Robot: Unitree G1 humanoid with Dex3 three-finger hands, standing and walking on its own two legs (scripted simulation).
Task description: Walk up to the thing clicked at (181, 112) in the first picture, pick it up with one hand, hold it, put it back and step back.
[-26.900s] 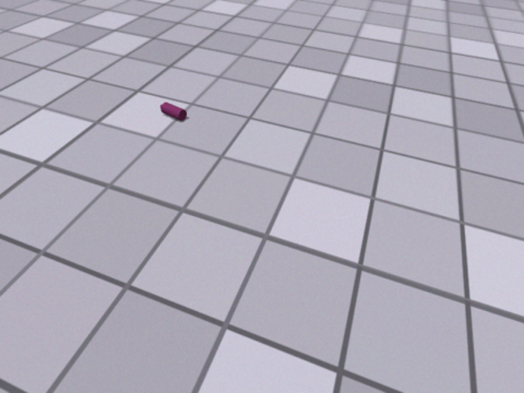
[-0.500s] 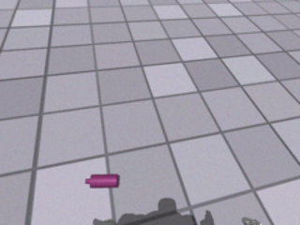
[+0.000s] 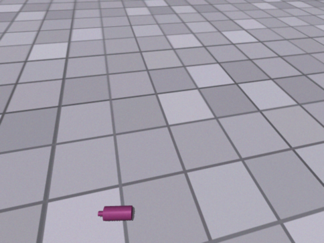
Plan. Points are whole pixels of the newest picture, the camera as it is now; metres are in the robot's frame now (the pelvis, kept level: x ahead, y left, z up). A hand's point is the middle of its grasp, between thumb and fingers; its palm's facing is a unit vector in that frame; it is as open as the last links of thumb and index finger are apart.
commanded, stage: walk up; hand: left
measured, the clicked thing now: (115, 213) +0.47 +0.24 -0.73
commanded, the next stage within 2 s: none
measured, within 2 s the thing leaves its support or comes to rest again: neither
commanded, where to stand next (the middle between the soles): +0.09 -0.02 m, yaw +0 degrees
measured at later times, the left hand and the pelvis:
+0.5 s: hand out of the picture +0.08 +0.26 -0.15, palm faces +0.04 -0.94 -0.35, open 7.4 cm; pelvis +0.01 +0.00 +0.00, yaw +2 degrees
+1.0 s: hand out of the picture +0.07 +0.28 -0.16, palm faces +0.05 -0.92 -0.40, open 7.4 cm; pelvis -0.02 +0.00 -0.01, yaw +3 degrees
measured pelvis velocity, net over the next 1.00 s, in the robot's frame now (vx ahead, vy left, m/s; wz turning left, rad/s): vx -0.02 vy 0.00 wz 0.05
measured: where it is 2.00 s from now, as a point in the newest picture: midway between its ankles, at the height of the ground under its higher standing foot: outside the picture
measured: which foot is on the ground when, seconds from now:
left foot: down 0.00-1.00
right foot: down 0.00-1.00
